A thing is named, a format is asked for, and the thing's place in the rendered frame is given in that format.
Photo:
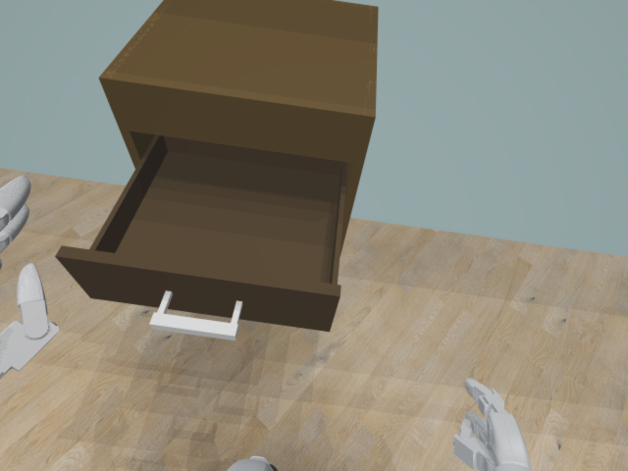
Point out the handle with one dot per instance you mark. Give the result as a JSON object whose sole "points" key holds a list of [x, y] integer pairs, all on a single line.
{"points": [[193, 326]]}

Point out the robot left shin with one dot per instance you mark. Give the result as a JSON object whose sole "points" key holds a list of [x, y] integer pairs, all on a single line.
{"points": [[260, 458]]}

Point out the cabinet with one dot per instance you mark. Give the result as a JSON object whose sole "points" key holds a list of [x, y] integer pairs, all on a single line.
{"points": [[290, 76]]}

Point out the robot left hand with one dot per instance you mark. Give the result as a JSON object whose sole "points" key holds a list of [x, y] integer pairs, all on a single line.
{"points": [[20, 342]]}

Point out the robot right hand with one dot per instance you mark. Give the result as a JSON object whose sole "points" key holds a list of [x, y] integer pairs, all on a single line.
{"points": [[500, 440]]}

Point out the drawer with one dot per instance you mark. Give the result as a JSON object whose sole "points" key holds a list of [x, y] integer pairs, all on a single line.
{"points": [[215, 224]]}

